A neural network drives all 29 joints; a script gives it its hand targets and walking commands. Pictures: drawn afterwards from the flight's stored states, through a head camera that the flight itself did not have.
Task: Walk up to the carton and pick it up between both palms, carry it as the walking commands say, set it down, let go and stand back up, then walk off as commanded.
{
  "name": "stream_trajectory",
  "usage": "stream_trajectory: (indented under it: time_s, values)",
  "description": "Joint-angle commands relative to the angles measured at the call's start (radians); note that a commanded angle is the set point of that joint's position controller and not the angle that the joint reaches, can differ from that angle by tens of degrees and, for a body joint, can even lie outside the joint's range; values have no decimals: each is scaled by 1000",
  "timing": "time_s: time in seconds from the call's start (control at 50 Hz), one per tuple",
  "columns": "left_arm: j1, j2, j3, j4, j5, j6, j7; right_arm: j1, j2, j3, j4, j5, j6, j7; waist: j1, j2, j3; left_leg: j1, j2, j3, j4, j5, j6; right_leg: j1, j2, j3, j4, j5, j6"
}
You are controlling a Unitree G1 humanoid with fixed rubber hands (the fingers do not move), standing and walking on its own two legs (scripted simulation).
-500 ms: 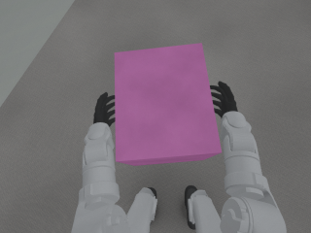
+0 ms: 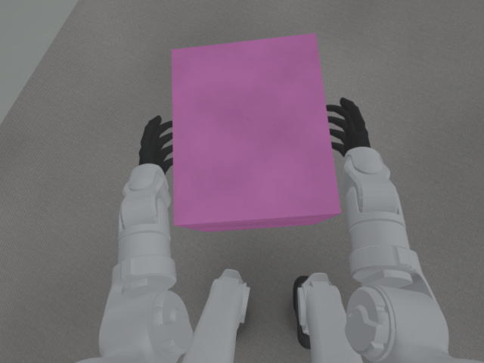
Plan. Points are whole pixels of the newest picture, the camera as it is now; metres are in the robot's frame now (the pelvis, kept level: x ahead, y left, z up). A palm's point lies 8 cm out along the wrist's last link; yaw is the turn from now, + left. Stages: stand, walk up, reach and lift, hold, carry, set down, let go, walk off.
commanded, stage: set down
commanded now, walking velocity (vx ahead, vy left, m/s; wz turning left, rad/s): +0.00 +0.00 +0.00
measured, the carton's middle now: (252, 148) +0.48 +0.06 -0.15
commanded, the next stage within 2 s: none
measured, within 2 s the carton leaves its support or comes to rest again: neither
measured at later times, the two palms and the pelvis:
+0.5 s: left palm (169, 165) +0.44 +0.21 -0.16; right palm (338, 146) +0.49 -0.10 -0.15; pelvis -0.02 +0.01 -0.07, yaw +0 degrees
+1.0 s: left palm (184, 164) +0.47 +0.21 -0.24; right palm (330, 151) +0.51 -0.10 -0.25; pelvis -0.03 +0.01 -0.14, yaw +1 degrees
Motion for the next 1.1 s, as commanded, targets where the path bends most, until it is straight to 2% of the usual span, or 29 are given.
stream_trajectory:
  time_s: [0.0,0.48,1.08]
  values:
    - [-589,-799,-552,62,-153,-13,-275,-485,892,509,116,134,-9,227,34,-54,-845,219,-75,112,-84,288,11,664,64,-62,-27,296,25]
    - [-845,-755,-527,83,-193,0,-213,-727,819,438,209,169,-1,208,33,-42,-935,88,-78,136,146,248,-12,368,82,-104,211,199,25]
    - [-1100,-646,-521,123,-254,-5,-207,-978,727,437,218,233,0,171,42,-65,-937,-113,-69,167,402,210,0,222,78,-119,477,182,24]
